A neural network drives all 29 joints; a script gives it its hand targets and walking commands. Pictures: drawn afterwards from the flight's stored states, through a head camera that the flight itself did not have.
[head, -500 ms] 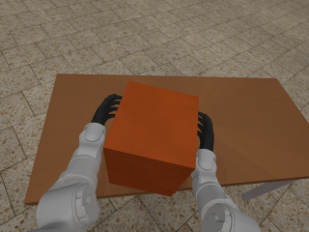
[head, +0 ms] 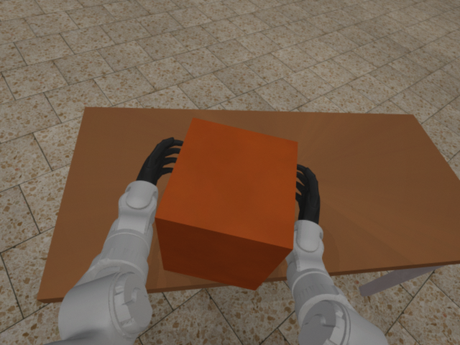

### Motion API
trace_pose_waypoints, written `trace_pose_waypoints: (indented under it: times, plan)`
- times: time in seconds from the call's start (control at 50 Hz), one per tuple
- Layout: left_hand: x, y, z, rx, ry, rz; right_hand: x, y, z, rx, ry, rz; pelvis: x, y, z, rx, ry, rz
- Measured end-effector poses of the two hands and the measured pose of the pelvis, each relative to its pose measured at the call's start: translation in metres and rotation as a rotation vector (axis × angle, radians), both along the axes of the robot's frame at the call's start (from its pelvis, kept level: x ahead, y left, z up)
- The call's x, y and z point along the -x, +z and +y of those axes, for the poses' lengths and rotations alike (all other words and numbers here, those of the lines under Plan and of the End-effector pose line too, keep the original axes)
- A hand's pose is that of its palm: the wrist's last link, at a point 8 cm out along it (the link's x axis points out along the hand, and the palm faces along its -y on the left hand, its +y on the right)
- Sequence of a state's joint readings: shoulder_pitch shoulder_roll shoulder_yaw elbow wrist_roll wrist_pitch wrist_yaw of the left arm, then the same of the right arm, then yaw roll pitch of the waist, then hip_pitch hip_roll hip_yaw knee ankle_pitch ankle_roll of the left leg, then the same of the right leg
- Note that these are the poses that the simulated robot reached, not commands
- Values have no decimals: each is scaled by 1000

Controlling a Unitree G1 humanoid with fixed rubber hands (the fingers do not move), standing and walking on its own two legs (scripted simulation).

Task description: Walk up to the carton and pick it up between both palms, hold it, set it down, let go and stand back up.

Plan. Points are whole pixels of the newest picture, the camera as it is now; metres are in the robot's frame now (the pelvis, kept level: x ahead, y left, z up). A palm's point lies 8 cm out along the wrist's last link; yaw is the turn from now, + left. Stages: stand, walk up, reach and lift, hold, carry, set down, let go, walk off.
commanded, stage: set down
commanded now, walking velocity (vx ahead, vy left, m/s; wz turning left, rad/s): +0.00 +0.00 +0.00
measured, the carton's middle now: (226, 210) +0.38 -0.01 -0.03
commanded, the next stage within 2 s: none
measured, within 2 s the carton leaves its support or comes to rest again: neither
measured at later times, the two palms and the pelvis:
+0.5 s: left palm (153, 181) +0.43 +0.13 -0.01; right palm (301, 215) +0.36 -0.16 -0.01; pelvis +0.01 +0.01 -0.02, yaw -2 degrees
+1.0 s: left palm (131, 152) +0.43 +0.16 +0.07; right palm (337, 189) +0.37 -0.20 +0.07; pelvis -0.02 +0.01 -0.02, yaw -3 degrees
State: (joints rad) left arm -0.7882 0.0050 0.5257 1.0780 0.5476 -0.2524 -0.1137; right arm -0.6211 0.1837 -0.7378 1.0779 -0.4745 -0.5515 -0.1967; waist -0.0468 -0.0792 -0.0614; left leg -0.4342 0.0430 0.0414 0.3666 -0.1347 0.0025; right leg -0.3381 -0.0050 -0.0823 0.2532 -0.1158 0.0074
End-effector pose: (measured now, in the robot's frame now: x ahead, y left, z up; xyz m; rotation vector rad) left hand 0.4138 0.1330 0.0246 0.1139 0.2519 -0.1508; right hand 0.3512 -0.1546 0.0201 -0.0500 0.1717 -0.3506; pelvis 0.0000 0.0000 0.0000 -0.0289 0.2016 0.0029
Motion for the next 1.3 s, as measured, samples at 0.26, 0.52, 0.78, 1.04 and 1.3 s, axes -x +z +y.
trace_pose_waypoints:
  times: [0.26,0.52,0.78,1.04,1.3]
  plan:
    - [-2,-7,5,-2,60,14,-2,-6,-1,-8,19,24,1,-1,2,-3,-16,-9]
    - [-15,-35,0,57,71,50,-11,-34,-4,-71,29,108,-7,-20,7,23,-36,135]
    - [-18,5,36,20,104,-19,-17,2,-37,-79,-9,30,5,-24,16,27,-43,99]
    - [-17,55,27,54,79,-42,-20,57,-39,-85,40,44,24,-19,13,8,-45,39]
    - [-22,104,26,62,91,-34,-21,101,-35,-110,24,42,25,-9,6,3,-49,-65]
